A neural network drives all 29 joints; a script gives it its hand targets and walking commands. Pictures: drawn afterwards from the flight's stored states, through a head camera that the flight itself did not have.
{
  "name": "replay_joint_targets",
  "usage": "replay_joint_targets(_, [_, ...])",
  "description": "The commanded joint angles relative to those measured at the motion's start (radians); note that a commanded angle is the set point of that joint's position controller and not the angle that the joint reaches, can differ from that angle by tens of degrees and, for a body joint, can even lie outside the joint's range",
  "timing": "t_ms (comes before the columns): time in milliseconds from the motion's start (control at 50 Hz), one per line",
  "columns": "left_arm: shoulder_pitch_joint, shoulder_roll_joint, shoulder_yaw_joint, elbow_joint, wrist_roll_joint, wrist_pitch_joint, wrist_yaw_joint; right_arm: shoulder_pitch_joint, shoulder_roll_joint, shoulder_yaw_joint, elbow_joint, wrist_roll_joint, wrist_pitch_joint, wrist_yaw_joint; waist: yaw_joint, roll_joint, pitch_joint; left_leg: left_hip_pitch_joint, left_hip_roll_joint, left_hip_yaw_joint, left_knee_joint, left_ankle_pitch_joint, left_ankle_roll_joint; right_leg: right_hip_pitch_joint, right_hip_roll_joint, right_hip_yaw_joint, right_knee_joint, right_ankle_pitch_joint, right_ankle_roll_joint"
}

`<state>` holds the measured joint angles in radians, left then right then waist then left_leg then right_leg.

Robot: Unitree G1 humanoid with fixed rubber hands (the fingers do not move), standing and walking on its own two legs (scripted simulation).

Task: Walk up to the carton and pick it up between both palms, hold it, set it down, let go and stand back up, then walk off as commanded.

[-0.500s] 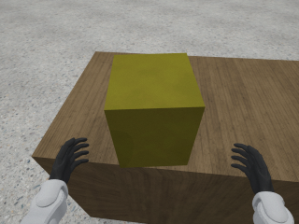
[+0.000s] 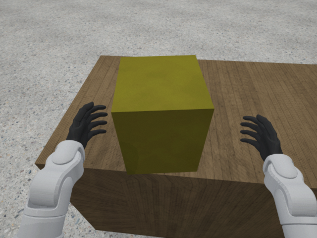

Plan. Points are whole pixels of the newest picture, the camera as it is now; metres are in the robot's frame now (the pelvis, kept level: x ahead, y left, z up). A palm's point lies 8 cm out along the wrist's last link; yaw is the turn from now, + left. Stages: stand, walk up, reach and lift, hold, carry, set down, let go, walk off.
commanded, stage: reach and lift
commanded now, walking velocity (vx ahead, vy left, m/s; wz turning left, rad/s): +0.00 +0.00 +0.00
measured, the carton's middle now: (160, 116) +0.41 +0.03 +0.09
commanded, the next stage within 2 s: none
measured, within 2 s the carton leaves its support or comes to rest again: neither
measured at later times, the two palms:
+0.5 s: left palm (81, 96) +0.36 +0.20 +0.20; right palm (264, 103) +0.39 -0.22 +0.17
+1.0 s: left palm (90, 73) +0.43 +0.20 +0.22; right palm (246, 81) +0.45 -0.19 +0.19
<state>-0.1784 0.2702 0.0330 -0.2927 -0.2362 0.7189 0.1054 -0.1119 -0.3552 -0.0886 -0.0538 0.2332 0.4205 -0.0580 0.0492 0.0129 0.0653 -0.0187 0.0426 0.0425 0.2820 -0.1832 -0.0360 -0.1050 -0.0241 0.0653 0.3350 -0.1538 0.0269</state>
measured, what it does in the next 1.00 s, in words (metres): stands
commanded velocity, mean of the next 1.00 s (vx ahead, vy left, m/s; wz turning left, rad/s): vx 0.00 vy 0.00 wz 0.00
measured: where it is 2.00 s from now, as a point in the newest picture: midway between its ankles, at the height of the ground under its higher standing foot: outside the picture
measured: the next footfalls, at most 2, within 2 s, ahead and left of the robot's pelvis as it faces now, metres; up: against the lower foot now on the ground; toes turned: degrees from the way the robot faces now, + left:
none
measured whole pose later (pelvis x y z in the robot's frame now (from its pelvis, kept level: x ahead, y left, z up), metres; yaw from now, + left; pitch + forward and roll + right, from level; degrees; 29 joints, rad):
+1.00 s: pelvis +0.01 +0.00 +0.00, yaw +0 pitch +0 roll +0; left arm -0.92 0.27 0.12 0.42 -0.18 0.70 0.13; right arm -0.92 -0.38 -0.03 0.71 0.34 0.41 -0.08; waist 0.04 0.00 0.03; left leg -0.11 0.04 0.04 0.29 -0.19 -0.04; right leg -0.18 -0.02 0.07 0.33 -0.16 0.03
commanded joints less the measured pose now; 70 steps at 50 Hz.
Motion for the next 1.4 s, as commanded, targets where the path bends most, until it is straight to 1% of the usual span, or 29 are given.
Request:
replay_joint_targets(0, [-0.425,0.079,0.197,0.039,0.037,0.019,0.004,-0.531,-0.156,-0.032,-0.11,0.144,-0.022,-0.025,-0.001,-0.086,-0.253,-0.163,-0.044,0.04,-0.051,0.068,0.035,0.166,0.056,-0.011,-0.033,0.088,-0.029])
replay_joint_targets(80, [-0.469,0.082,0.21,0.048,0.045,0.038,-0.009,-0.59,-0.167,0.0,-0.057,0.162,-0.023,-0.038,0.002,-0.091,-0.308,-0.113,-0.05,0.042,-0.017,0.199,0.032,0.2,0.07,-0.028,-0.02,0.222,-0.018])
replay_joint_targets(100, [-0.557,0.084,0.195,0.064,0.045,0.048,-0.011,-0.662,-0.18,-0.003,-0.014,0.17,-0.016,-0.042,-0.016,-0.072,-0.308,-0.133,-0.047,0.039,-0.007,0.214,0.028,0.198,0.07,-0.027,-0.016,0.251,-0.021])
replay_joint_targets(180, [-0.598,0.09,0.201,0.097,0.063,0.07,-0.022,-0.693,-0.215,0.015,0.141,0.179,0.011,-0.041,-0.053,-0.072,-0.299,-0.072,-0.045,0.021,0.002,0.29,0.013,0.178,0.079,-0.045,-0.025,0.285,-0.019])
replay_joint_targets(220, [-0.634,0.097,0.201,0.057,0.06,0.07,-0.023,-0.738,-0.213,0.008,0.116,0.183,0.007,-0.041,-0.053,-0.065,-0.373,-0.059,-0.048,0.023,0.016,0.33,0.007,0.201,0.083,-0.042,-0.015,0.331,-0.015])
replay_joint_targets(240, [-0.668,0.116,0.209,0.078,0.058,0.068,-0.022,-0.769,-0.215,0.014,0.156,0.19,0.012,-0.042,-0.055,-0.063,-0.36,-0.065,-0.049,0.023,0.01,0.317,0.009,0.186,0.08,-0.043,-0.017,0.325,-0.014])
replay_joint_targets(320, [-0.729,0.138,0.229,0.084,0.071,0.077,-0.013,-0.889,-0.226,0.021,0.151,0.214,0.002,-0.04,-0.033,-0.079,-0.415,-0.054,-0.058,0.026,0.024,0.37,0.011,0.215,0.089,-0.049,-0.005,0.398,-0.004])
replay_joint_targets(360, [-0.858,0.15,0.204,0.207,0.053,0.086,-0.012,-1.02,-0.233,0.017,0.227,0.208,0.014,-0.035,-0.044,-0.079,-0.381,-0.135,-0.058,0.027,0.014,0.263,0.016,0.189,0.085,-0.049,-0.007,0.313,-0.008])
replay_joint_targets(380, [-0.808,0.142,0.215,0.224,0.067,0.078,-0.003,-0.973,-0.221,0.025,0.252,0.209,0.012,-0.029,-0.032,-0.082,-0.369,-0.126,-0.055,0.025,0.005,0.244,0.021,0.176,0.081,-0.052,-0.013,0.279,-0.008])
replay_joint_targets(400, [-0.88,0.163,0.21,0.266,0.057,0.082,-0.005,-1.048,-0.231,0.013,0.259,0.195,0.016,-0.029,-0.026,-0.102,-0.367,-0.156,-0.058,0.031,-0.003,0.198,0.026,0.168,0.081,-0.053,-0.021,0.236,0.0])
replay_joint_targets(420, [-0.927,0.178,0.212,0.286,0.057,0.085,0.003,-1.099,-0.235,0.01,0.264,0.199,0.019,-0.026,-0.024,-0.086,-0.385,-0.184,-0.06,0.038,-0.006,0.178,0.027,0.179,0.076,-0.052,-0.014,0.235,-0.002])
replay_joint_targets(440, [-0.847,0.167,0.229,0.302,0.078,0.077,0.007,-1.029,-0.225,0.028,0.307,0.197,0.017,-0.025,-0.013,-0.104,-0.382,-0.16,-0.055,0.034,-0.009,0.207,0.027,0.198,0.08,-0.055,-0.015,0.261,-0.004])
replay_joint_targets(540, [-0.935,0.197,0.233,0.404,0.094,0.064,0.008,-1.121,-0.207,0.062,0.419,0.208,0.016,-0.024,0.017,-0.116,-0.409,-0.141,-0.058,0.04,-0.001,0.236,0.023,0.208,0.081,-0.059,-0.009,0.323,0.001])
replay_joint_targets(640, [-1.025,0.207,0.208,0.462,0.091,0.026,0.013,-1.178,-0.19,0.096,0.51,0.235,0.004,-0.015,0.018,-0.099,-0.414,-0.149,-0.06,0.04,0.01,0.241,0.013,0.188,0.08,-0.063,-0.008,0.315,-0.001])
replay_joint_targets(680, [-1.134,0.225,0.19,0.474,0.076,0.015,0.018,-1.279,-0.197,0.079,0.526,0.226,-0.001,-0.012,0.009,-0.089,-0.471,-0.165,-0.061,0.039,0.014,0.223,0.01,0.183,0.081,-0.066,-0.003,0.309,0.003])
replay_joint_targets(700, [-1.125,0.221,0.197,0.501,0.087,0.004,0.025,-1.284,-0.19,0.079,0.54,0.227,-0.007,-0.009,0.02,-0.076,-0.477,-0.167,-0.059,0.038,0.018,0.237,0.008,0.183,0.083,-0.067,0.002,0.317,0.0])
replay_joint_targets(720, [-1.154,0.225,0.18,0.5,0.076,-0.005,0.025,-1.291,-0.21,0.054,0.557,0.216,-0.011,-0.014,0.001,-0.079,-0.496,-0.172,-0.059,0.037,0.02,0.239,0.006,0.174,0.089,-0.077,0.002,0.309,-0.002])
replay_joint_targets(780, [-1.207,0.241,0.17,0.536,0.067,-0.024,0.032,-1.357,-0.2,0.058,0.543,0.209,-0.031,-0.017,0.002,-0.081,-0.565,-0.162,-0.063,0.032,0.038,0.272,0.003,0.192,0.086,-0.082,0.012,0.378,0.004])
replay_joint_targets(900, [-1.247,0.227,0.143,0.694,0.078,-0.06,0.033,-1.392,-0.204,0.06,0.672,0.178,-0.06,-0.02,-0.004,-0.064,-0.585,-0.166,-0.056,0.02,0.059,0.27,-0.003,0.143,0.092,-0.096,0.012,0.348,0.0])
replay_joint_targets(980, [-1.14,0.168,0.125,0.724,0.107,-0.098,0.014,-1.293,-0.173,0.107,0.736,0.189,-0.099,-0.019,-0.005,-0.054,-0.595,-0.074,-0.054,0.012,0.09,0.401,-0.017,0.125,0.108,-0.108,0.017,0.43,0.001])
replay_joint_targets(1000, [-1.101,0.152,0.137,0.755,0.129,-0.106,0.003,-1.268,-0.159,0.121,0.726,0.174,-0.11,-0.023,0.013,-0.065,-0.575,-0.071,-0.055,0.017,0.084,0.402,-0.014,0.142,0.107,-0.106,0.017,0.441,0.005])
replay_joint_targets(1020, [-1.085,0.141,0.136,0.823,0.142,-0.121,-0.009,-1.25,-0.124,0.146,0.787,0.171,-0.11,-0.02,0.013,-0.085,-0.503,-0.104,-0.058,0.018,0.079,0.366,-0.004,0.135,0.102,-0.106,0.016,0.424,0.006])
replay_joint_targets(1080, [-1.063,0.135,0.139,0.763,0.15,-0.168,-0.024,-1.227,-0.125,0.131,0.722,0.161,-0.151,-0.022,0.0,-0.079,-0.546,-0.086,-0.064,0.018,0.081,0.405,-0.002,0.157,0.104,-0.099,0.015,0.463,0.014])
replay_joint_targets(1100, [-1.049,0.125,0.149,0.775,0.154,-0.185,-0.029,-1.228,-0.112,0.137,0.731,0.156,-0.166,-0.026,0.011,-0.081,-0.551,-0.076,-0.064,0.024,0.085,0.426,-0.007,0.162,0.107,-0.103,0.019,0.48,0.017])
replay_joint_targets(1120, [-1.035,0.099,0.135,0.792,0.161,-0.201,-0.033,-1.204,-0.109,0.13,0.749,0.146,-0.177,-0.028,-0.009,-0.081,-0.546,-0.065,-0.06,0.017,0.094,0.434,-0.009,0.145,0.111,-0.109,0.02,0.48,0.012])
replay_joint_targets(1160, [-1.006,0.088,0.138,0.773,0.162,-0.237,-0.036,-1.155,-0.087,0.125,0.743,0.136,-0.204,-0.032,-0.012,-0.061,-0.576,-0.052,-0.065,0.016,0.1,0.453,-0.01,0.141,0.109,-0.105,0.023,0.496,0.013])
replay_joint_targets(1260, [-0.98,0.059,0.131,0.886,0.177,-0.324,-0.043,-1.106,-0.063,0.104,0.861,0.055,-0.255,-0.028,-0.026,-0.046,-0.547,-0.043,-0.05,0.009,0.094,0.41,-0.01,0.063,0.105,-0.115,-0.003,0.377,0.004])
replay_joint_targets(1280, [-0.951,0.044,0.127,0.92,0.184,-0.336,-0.046,-1.069,-0.056,0.09,0.899,0.032,-0.265,-0.027,-0.042,-0.038,-0.51,-0.044,-0.047,0.005,0.092,0.391,-0.012,0.03,0.108,-0.118,-0.012,0.335,-0.002])
replay_joint_targets(1380, [-0.997,0.008,0.086,0.951,0.162,-0.462,-0.036,-1.133,-0.039,0.054,0.85,-0.023,-0.359,-0.037,-0.054,-0.017,-0.603,-0.022,-0.044,0.005,0.121,0.406,-0.027,-0.008,0.108,-0.123,-0.021,0.318,-0.012])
